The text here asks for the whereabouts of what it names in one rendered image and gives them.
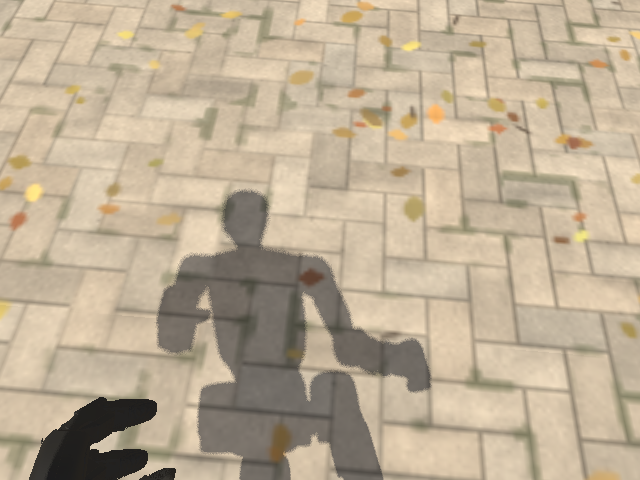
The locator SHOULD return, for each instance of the left robot hand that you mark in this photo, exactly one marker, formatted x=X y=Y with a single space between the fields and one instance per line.
x=65 y=453

